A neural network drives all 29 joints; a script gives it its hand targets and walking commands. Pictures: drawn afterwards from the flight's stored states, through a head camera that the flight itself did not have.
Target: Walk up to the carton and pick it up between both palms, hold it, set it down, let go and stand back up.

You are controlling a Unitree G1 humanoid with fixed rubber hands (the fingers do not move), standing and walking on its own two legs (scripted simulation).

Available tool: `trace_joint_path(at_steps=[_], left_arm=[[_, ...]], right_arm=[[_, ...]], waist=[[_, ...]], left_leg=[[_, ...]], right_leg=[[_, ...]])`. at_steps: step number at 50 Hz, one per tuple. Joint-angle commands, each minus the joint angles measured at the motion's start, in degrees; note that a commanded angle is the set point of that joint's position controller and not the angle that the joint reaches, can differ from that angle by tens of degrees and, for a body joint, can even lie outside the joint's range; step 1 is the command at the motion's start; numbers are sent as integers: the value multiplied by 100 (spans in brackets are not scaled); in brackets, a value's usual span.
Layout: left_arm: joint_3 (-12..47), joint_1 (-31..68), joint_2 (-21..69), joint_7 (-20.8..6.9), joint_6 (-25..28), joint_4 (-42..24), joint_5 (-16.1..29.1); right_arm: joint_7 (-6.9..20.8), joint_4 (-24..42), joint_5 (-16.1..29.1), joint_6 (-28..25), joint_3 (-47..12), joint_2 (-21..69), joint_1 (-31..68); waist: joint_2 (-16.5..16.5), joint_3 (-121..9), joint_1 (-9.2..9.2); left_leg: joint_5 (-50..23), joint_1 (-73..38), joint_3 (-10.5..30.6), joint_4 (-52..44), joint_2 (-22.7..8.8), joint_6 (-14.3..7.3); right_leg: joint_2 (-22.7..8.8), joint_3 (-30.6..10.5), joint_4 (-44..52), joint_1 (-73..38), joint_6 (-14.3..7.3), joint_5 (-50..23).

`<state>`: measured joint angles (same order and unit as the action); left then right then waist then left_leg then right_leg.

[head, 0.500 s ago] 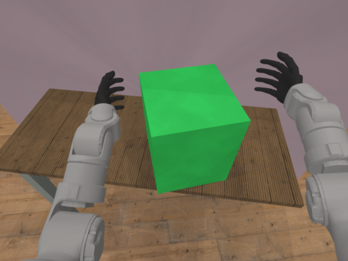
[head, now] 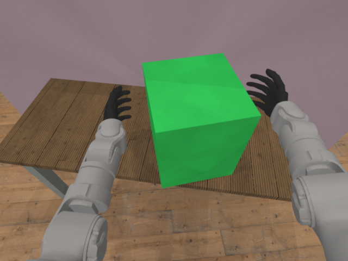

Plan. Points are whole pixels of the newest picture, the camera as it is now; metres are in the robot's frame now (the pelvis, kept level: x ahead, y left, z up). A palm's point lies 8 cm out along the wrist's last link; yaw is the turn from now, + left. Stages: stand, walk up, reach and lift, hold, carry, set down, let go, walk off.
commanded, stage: reach and lift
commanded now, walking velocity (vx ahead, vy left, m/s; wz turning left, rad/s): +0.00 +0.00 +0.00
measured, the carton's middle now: (190, 123) +0.45 +0.02 +0.05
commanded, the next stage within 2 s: none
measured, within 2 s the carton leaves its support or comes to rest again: neither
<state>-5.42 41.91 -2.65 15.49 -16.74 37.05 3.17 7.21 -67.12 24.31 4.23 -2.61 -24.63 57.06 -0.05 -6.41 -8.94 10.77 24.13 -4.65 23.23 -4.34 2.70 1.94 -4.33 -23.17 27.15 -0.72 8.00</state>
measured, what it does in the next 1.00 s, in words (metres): stands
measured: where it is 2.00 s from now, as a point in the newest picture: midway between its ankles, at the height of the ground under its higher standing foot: outside the picture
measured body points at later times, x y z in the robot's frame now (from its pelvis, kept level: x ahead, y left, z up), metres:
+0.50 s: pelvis +0.01 +0.00 +0.00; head +0.09 -0.02 +0.44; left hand +0.41 +0.17 +0.08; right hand +0.50 -0.15 +0.08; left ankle -0.01 +0.14 -0.74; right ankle +0.03 -0.12 -0.74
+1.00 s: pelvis +0.00 +0.00 +0.00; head +0.08 -0.02 +0.44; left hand +0.41 +0.17 +0.08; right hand +0.50 -0.13 +0.08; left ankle -0.01 +0.14 -0.74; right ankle +0.03 -0.12 -0.74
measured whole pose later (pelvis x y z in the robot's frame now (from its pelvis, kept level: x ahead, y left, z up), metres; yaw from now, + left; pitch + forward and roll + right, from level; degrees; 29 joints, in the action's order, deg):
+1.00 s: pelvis +0.00 +0.00 +0.00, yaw +0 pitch +17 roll +0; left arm -9.0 40.0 4.8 16.8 -7.6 38.5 1.1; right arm 1.5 -67.4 16.8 -2.6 -2.6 -17.1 56.2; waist -1.5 -9.1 -9.7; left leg 10.8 29.5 -4.6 23.9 -4.9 2.9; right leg 2.5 -4.3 -23.2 32.3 -0.7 7.6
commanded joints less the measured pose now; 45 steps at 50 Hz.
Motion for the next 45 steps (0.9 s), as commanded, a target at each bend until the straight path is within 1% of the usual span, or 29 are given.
trace_joint_path(at_steps=[1, 2, 6, 8, 9, 11, 12, 13, 14, 17, 18, 20, 21, 22, 23, 24, 26, 30, 31, 32, 33, 34, 35, 36, 38, 39, 42, 44, 45], left_arm=[[-284, 2337, -109, -61, 768, -883, -29], [-285, 2298, -84, -89, 873, -648, -86], [-80, 2206, 49, -61, 1074, -1384, -59], [-364, 2011, 19, -94, 1095, -950, -187], [-196, 2139, 47, -86, 1150, -1180, -110], [-364, 2074, -67, -102, 1298, -1125, -171], [-346, 1929, 36, -124, 1253, -1028, -268], [-455, 1977, 13, -147, 1337, -932, -232], [-422, 1858, 35, -166, 1274, -795, -242], [-446, 1855, 218, -221, 1402, -787, -191], [-504, 1830, 228, -220, 1379, -640, -266], [-457, 2068, 355, -172, 1381, -850, -395], [-587, 2057, 400, -161, 1479, -970, -386], [-401, 2022, 453, -161, 1433, -918, -309], [-623, 2093, 404, -143, 1495, -1055, -421], [-455, 1964, 523, -134, 1431, -829, -459], [-573, 2166, 545, -164, 1442, -695, -518], [-410, 2191, 660, -53, 1385, -1305, -509], [-256, 2435, 865, -14, 1312, -1003, -525], [-472, 2322, 842, -15, 1277, -1019, -601], [-491, 2314, 824, 8, 1222, -1171, -596], [-461, 2400, 815, 44, 1258, -1382, -524], [-306, 2337, 1026, 38, 1200, -1385, -579], [-283, 2365, 1094, 35, 1161, -1440, -611], [-220, 2527, 1203, 14, 1169, -1246, -611], [-369, 2374, 1164, 15, 1189, -1280, -577], [-289, 2741, 1300, 18, 1211, -1243, -650], [-341, 2710, 1227, -9, 1279, -1368, -564], [-466, 2633, 1344, -24, 1258, -913, -731]], right_arm=[[61, 1170, -622, -736, -178, -973, 2628], [49, 918, -648, -765, -182, -781, 2435], [-26, 1135, -488, -1075, -264, -1058, 2516], [-1, 1082, -533, -1017, -385, -777, 2374], [-42, 1153, -571, -1099, -289, -945, 2516], [-76, 1343, -602, -1143, -333, -809, 2614], [-123, 1147, -612, -1198, -266, -811, 2509], [-132, 1370, -648, -1187, -365, -678, 2592], [-173, 1025, -588, -1172, -441, -827, 2495], [-220, 1329, -639, -1179, -501, -472, 2582], [-216, 1255, -721, -1135, -556, -377, 2617], [-210, 1153, -728, -1145, -350, -336, 2705], [-284, 1476, -802, -1175, -364, -154, 2763], [-293, 1287, -874, -1163, -254, -330, 2650], [-317, 1371, -823, -1138, -325, -57, 2797], [-341, 1065, -948, -1153, -260, -87, 2560], [-385, 1208, -960, -1096, -261, 120, 2670], [-439, 1338, -1141, -1219, 63, -72, 2753], [-453, 1052, -1122, -1173, 94, 24, 2856], [-496, 1210, -1246, -1139, 51, 70, 2812], [-577, 1321, -1227, -1133, 215, 56, 2826], [-570, 1430, -1244, -1129, 82, 127, 2898], [-575, 1340, -1116, -1102, 120, 151, 2825], [-596, 1410, -1165, -1114, 121, 152, 2907], [-626, 1267, -1155, -1012, 86, 474, 2847], [-636, 1449, -1226, -1015, 54, 504, 2799], [-574, 1350, -1168, -997, 107, 684, 2965], [-607, 1609, -1339, -1008, 155, 688, 2884], [-623, 1257, -1328, -952, 151, 810, 2922]], waist=[[241, -3975, -279], [278, -3798, -258], [-6, -4495, -226], [306, -4344, -340], [225, -4437, -213], [285, -4578, -413], [323, -4421, -287], [549, -4667, -389], [511, -4237, -288], [820, -4182, -261], [939, -4059, -436], [611, -4140, -305], [798, -4360, -449], [740, -4159, -208], [714, -4422, -465], [635, -4205, -279], [836, -4023, -321], [257, -4554, -244], [348, -4180, -23], [412, -4222, -288], [584, -4298, -101], [508, -4494, -232], [376, -4274, -111], [400, -4341, -202], [564, -4122, -11], [563, -4273, -150], [310, -4194, -108], [558, -4384, -84], [629, -3967, -193]], left_leg=[[-2392, -977, 49, 365, 269, 253], [-2208, -860, 28, 346, 273, 230], [-3086, -1187, 20, 612, 266, 403], [-2802, -1056, -9, 476, 281, 300], [-2925, -1068, 21, 509, 266, 318], [-2784, -738, -52, 470, 322, 286], [-2858, -738, -31, 506, 313, 270], [-2910, -658, -34, 475, 334, 230], [-2758, -495, -25, 411, 311, 232], [-2618, -316, 9, 356, 341, 117], [-2478, -216, -27, 290, 348, 77], [-2264, -383, -36, 297, 352, 86], [-2414, -250, -36, 312, 362, 47], [-2380, -350, 25, 282, 344, 64], [-2406, -307, -37, 346, 382, 55], [-2402, -395, 27, 319, 318, 101], [-2323, -319, 12, 298, 339, 26], [-2965, -926, -10, 451, 311, 246], [-2723, -975, 106, 442, 292, 206], [-2749, -989, 24, 406, 276, 188], [-2794, -1002, 37, 440, 301, 181], [-3004, -1093, 39, 432, 278, 223], [-2993, -1124, 48, 484, 312, 221], [-3033, -1176, 12, 536, 309, 207], [-2840, -1228, 106, 495, 303, 169], [-2865, -1158, 65, 458, 302, 156], [-2906, -1204, 105, 496, 312, 179], [-2873, -1126, 49, 454, 343, 140], [-2733, -913, 55, 423, 314, 104]], right_leg=[[358, 593, -55, -1710, -255, -2102], [355, 561, -20, -1639, -221, -1851], [441, 627, -108, -1634, -275, -2549], [408, 553, -48, -1721, -232, -2533], [446, 611, -95, -1619, -199, -2552], [378, 508, -142, -1941, -178, -2777], [385, 522, -177, -1879, -150, -2938], [399, 524, -191, -2040, -128, -3151], [361, 514, -236, -2091, -87, -3076], [320, 455, -280, -2365, -58, -3180], [328, 446, -250, -2410, -44, -2992], [289, 462, -139, -2138, -60, -2575], [265, 363, -248, -2292, -17, -2747], [284, 448, -201, -2164, -14, -2747], [290, 361, -218, -2247, -44, -2625], [319, 462, -179, -2154, -70, -2622], [249, 388, -145, -2175, -20, -2600], [338, 523, -72, -1874, -173, -2662], [365, 574, 16, -1628, -180, -2388], [392, 555, 31, -1661, -153, -2316], [374, 573, 20, -1717, -116, -2389], [397, 597, 8, -1769, -148, -2465], [386, 594, 30, -1745, -158, -2439], [397, 541, 32, -1707, -148, -2530], [391, 602, 76, -1653, -133, -2248], [385, 564, 13, -1728, -116, -2295], [391, 590, 44, -1589, -114, -2296], [342, 563, -12, -1865, -51, -2545], [330, 503, -22, -1755, -52, -2366]])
